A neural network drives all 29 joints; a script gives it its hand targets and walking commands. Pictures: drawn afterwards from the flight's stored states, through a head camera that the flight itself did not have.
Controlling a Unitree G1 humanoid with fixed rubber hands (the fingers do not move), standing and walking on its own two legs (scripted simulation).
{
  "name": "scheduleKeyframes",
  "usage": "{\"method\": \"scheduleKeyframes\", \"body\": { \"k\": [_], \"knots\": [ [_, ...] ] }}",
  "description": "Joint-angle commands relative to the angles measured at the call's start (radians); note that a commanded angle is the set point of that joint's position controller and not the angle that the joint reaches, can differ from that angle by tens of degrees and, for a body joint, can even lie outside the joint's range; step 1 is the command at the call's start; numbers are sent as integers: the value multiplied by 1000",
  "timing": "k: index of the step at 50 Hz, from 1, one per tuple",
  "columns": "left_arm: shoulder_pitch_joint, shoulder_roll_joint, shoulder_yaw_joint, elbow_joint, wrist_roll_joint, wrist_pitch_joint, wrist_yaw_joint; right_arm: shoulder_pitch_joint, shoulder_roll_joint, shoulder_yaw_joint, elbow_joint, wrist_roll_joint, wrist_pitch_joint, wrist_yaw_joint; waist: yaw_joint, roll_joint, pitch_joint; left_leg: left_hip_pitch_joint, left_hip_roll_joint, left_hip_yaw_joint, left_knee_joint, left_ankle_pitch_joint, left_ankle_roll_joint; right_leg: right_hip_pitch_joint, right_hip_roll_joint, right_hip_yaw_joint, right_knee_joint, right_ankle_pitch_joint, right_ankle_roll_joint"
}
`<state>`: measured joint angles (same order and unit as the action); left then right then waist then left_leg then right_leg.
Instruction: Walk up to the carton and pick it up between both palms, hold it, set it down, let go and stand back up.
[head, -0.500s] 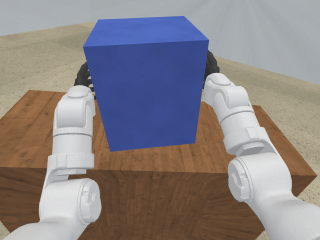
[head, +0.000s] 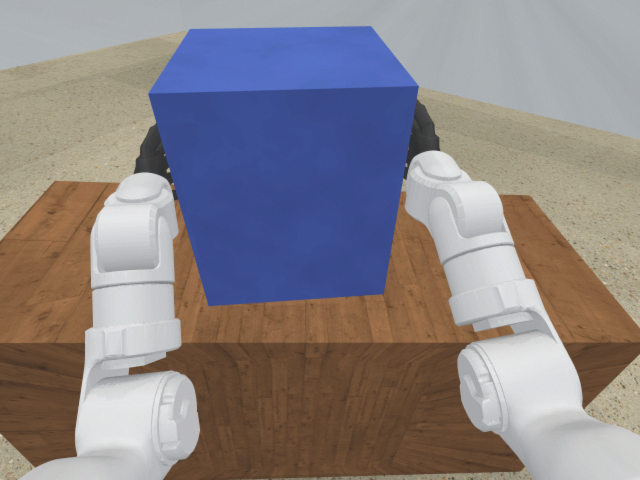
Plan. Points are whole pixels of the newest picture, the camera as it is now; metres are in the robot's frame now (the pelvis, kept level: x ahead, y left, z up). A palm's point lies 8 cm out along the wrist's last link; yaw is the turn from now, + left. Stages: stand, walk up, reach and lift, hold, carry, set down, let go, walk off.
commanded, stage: hold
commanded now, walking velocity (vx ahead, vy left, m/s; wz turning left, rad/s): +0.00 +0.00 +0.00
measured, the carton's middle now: (289, 165) +0.39 +0.03 +0.25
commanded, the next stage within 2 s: none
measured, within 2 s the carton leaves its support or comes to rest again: neither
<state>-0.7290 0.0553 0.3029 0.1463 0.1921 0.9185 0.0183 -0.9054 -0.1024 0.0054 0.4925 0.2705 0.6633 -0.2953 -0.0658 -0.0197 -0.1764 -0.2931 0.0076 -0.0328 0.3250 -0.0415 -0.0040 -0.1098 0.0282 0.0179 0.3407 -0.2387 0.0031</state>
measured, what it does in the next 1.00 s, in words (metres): stands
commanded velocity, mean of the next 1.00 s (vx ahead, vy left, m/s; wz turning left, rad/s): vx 0.00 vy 0.00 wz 0.00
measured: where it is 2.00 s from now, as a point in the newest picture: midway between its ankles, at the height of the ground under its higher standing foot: outside the picture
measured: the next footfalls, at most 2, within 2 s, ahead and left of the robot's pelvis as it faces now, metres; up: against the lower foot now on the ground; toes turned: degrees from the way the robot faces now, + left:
none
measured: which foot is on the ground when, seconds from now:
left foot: down 0.00-1.00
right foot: down 0.00-1.00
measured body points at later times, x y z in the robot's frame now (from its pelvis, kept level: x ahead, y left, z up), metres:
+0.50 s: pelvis -0.02 +0.01 +0.00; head -0.10 +0.03 +0.44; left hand +0.35 +0.18 +0.24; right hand +0.37 -0.12 +0.27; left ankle +0.08 +0.12 -0.74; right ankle -0.04 -0.12 -0.74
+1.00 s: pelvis +0.01 +0.00 +0.00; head -0.05 +0.01 +0.45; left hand +0.39 +0.16 +0.24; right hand +0.40 -0.14 +0.27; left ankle +0.08 +0.12 -0.74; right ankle -0.04 -0.12 -0.74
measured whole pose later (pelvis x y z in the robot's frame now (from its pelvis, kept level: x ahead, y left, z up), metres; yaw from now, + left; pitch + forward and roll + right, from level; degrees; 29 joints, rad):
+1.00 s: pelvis +0.01 +0.00 +0.00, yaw +0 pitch +1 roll -1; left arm -0.73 0.06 0.30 0.20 0.17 0.86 0.02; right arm -0.91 -0.10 0.00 0.50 0.27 0.66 -0.31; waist -0.07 -0.01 -0.19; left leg -0.29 0.01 -0.03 0.32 -0.05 0.00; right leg -0.11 0.03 0.02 0.34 -0.25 0.00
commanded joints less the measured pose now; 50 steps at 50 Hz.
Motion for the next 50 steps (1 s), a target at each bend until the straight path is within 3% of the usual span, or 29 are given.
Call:
{"method": "scheduleKeyframes", "body": {
  "k": [1, 3, 6, 8, 9, 11, 12, 15, 17, 20, 22, 25, 26, 28, 29, 30, 31, 34, 37, 38, 39, 40, 41, 44, 46, 47, 48, 49, 50],
  "knots": [
    [-899, -586, -530, -314, -226, -83, -150, -761, 647, 355, -368, 272, -12, 109, -49, 112, -494, 613, -24, 8, 67, 180, -46, -89, 41, -34, -69, 378, 76],
    [-906, -594, -528, -268, -219, -84, -150, -763, 630, 324, -317, 254, -14, 120, -65, 121, -461, 587, -15, 3, 55, 118, -49, -110, 37, -31, -79, 290, 67],
    [-933, -613, -532, -283, -234, -99, -152, -773, 655, 307, -309, 237, -25, 130, -71, 105, -500, 583, -18, 18, 49, 114, -49, -87, 35, -38, -77, 294, 67],
    [-1007, -608, -517, -242, -228, -120, -147, -812, 654, 281, -250, 222, -31, 144, -59, 122, -473, 554, -12, 10, 25, 7, -48, -140, 35, -37, -94, 141, 58],
    [-1019, -605, -503, -170, -229, -125, -147, -866, 636, 253, -223, 202, -38, 155, -56, 98, -428, 512, -4, 7, 4, -72, -42, -175, 30, -40, -108, 47, 51],
    [-1042, -604, -478, -131, -219, -132, -149, -880, 643, 223, -157, 182, -51, 172, -50, 88, -380, 478, 3, 14, -8, -126, -34, -189, 25, -41, -104, 15, 44],
    [-1030, -615, -472, -104, -221, -135, -153, -895, 624, 204, -146, 154, -58, 178, -65, 75, -382, 480, 15, 13, -26, -178, -36, -198, 19, -38, -116, -33, 42],
    [-1094, -628, -473, -56, -204, -155, -155, -901, 598, 124, -28, 102, -77, 205, -75, 108, -337, 434, 44, 0, -74, -308, -47, -215, 18, -45, -109, -105, 28],
    [-1057, -627, -464, -51, -201, -164, -154, -906, 606, 127, -46, 91, -101, 212, -76, 90, -367, 458, 43, 6, -62, -279, -40, -205, 19, -48, -110, -72, 28],
    [-1106, -638, -464, -8, -219, -201, -147, -961, 604, 100, -2, 73, -131, 232, -64, 84, -387, 455, 53, -10, -84, -375, -40, -228, 17, -46, -112, -143, 29],
    [-1103, -640, -457, 5, -211, -209, -141, -959, 617, 94, 13, 74, -141, 231, -61, 106, -383, 452, 50, -6, -81, -324, -46, -203, 17, -43, -109, -87, 30],
    [-1071, -609, -422, 58, -186, -216, -138, -930, 605, 102, 66, 73, -147, 229, -43, 73, -353, 468, 36, -4, -70, -314, -27, -229, 15, -41, -124, -111, 31],
    [-1099, -614, -419, 34, -195, -227, -137, -976, 635, 113, 20, 73, -161, 228, -39, 47, -382, 485, 29, 12, -54, -263, -23, -221, 13, -40, -126, -86, 38],
    [-1108, -620, -441, 17, -208, -235, -130, -967, 652, 140, -1, 88, -164, 220, -38, 76, -414, 508, 13, 20, -36, -216, -21, -236, 10, -40, -134, -80, 39],
    [-1083, -628, -434, -6, -206, -234, -129, -968, 674, 176, -33, 114, -166, 212, -27, 46, -419, 512, 7, 28, -21, -144, -17, -214, 16, -45, -132, -29, 47],
    [-1096, -618, -445, -7, -219, -234, -124, -963, 664, 181, -35, 110, -161, 209, -32, 39, -430, 535, 8, 19, -18, -163, -16, -230, 20, -42, -133, -45, 46],
    [-1111, -632, -473, -30, -241, -236, -118, -966, 677, 202, -60, 123, -163, 201, -40, 46, -472, 549, 7, 18, -2, -111, -19, -223, 21, -40, -127, 3, 52],
    [-1101, -615, -488, -84, -255, -228, -110, -958, 699, 264, -133, 166, -150, 187, -19, 66, -502, 581, -7, 19, 34, 2, -16, -221, 27, -45, -110, 89, 60],
    [-981, -610, -510, -154, -263, -206, -113, -921, 722, 360, -307, 235, -139, 148, -14, 24, -581, 636, -24, 20, 85, 185, 1, -136, 42, -32, -93, 339, 82],
    [-945, -611, -521, -172, -253, -191, -113, -859, 709, 371, -296, 249, -124, 133, -21, 64, -557, 653, -32, 24, 87, 202, -10, -128, 35, -28, -88, 387, 90],
    [-927, -611, -533, -226, -268, -187, -115, -888, 729, 424, -392, 280, -123, 117, -17, 31, -585, 643, -45, 17, 105, 264, 0, -86, 38, -28, -67, 519, 106],
    [-892, -603, -537, -242, -262, -170, -121, -817, 716, 429, -378, 292, -103, 103, -28, 69, -548, 629, -51, 14, 105, 274, -7, -70, 32, -22, -61, 571, 112],
    [-906, -595, -540, -278, -267, -168, -123, -842, 717, 449, -434, 306, -97, 92, -18, 49, -583, 651, -49, 6, 108, 283, -6, -55, 34, -20, -55, 608, 116],
    [-868, -592, -549, -333, -273, -140, -128, -784, 710, 484, -511, 329, -60, 61, -44, 44, -570, 614, -60, 2, 112, 344, -9, 5, 37, -21, -18, 780, 131],
    [-876, -548, -505, -337, -219, -113, -143, -742, 683, 461, -448, 316, -28, 59, -35, 74, -495, 589, -62, 6, 90, 287, -6, -4, 24, -17, -22, 732, 130],
    [-864, -564, -515, -386, -225, -103, -144, -730, 698, 465, -466, 330, -22, 58, -40, 87, -547, 608, -54, 3, 101, 334, -16, 25, 30, -15, -9, 770, 124],
    [-886, -550, -511, -409, -226, -100, -149, -712, 692, 471, -458, 317, -8, 57, -45, 62, -546, 626, -47, -1, 104, 346, -18, 13, 38, -27, -2, 751, 123],
    [-863, -531, -488, -359, -197, -82, -156, -668, 660, 435, -391, 303, 7, 59, -42, 97, -472, 604, -45, 7, 86, 279, -26, -8, 28, -19, -21, 675, 116],
    [-882, -549, -520, -389, -222, -81, -159, -696, 666, 432, -418, 306, 9, 61, -66, 105, -511, 605, -39, 10, 86, 280, -32, -5, 32, -19, -19, 656, 111]
  ]
}}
